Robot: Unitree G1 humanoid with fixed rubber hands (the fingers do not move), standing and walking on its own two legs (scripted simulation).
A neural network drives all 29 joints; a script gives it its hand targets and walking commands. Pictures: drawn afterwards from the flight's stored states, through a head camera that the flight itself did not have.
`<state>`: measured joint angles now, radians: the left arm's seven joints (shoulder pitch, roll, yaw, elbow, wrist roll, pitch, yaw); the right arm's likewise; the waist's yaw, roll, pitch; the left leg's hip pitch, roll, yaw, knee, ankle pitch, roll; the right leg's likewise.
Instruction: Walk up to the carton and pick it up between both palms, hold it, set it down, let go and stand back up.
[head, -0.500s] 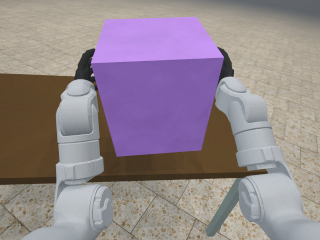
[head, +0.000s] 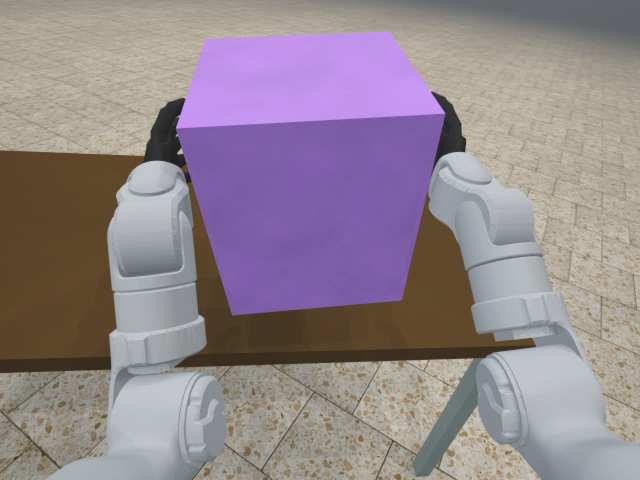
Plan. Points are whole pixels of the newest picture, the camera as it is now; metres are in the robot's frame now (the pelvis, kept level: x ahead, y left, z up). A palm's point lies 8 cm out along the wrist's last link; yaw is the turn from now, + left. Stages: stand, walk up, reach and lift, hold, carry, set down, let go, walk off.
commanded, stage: hold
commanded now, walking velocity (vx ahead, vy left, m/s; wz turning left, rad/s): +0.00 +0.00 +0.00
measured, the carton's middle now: (308, 176) +0.39 +0.01 +0.24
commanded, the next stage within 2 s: none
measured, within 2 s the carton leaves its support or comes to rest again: neither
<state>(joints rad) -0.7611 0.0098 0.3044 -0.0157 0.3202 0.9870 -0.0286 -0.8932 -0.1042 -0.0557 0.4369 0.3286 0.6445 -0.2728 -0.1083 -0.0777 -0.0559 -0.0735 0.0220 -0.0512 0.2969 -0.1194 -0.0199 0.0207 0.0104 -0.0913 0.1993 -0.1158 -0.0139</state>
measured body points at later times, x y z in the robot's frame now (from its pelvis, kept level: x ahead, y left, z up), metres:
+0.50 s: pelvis +0.00 +0.00 +0.00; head -0.06 +0.04 +0.44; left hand +0.37 +0.16 +0.26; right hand +0.38 -0.14 +0.28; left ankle +0.04 +0.13 -0.75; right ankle +0.00 -0.11 -0.75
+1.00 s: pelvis +0.00 +0.00 +0.00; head -0.06 +0.04 +0.44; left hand +0.37 +0.17 +0.26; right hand +0.38 -0.14 +0.28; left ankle +0.04 +0.13 -0.75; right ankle +0.00 -0.11 -0.75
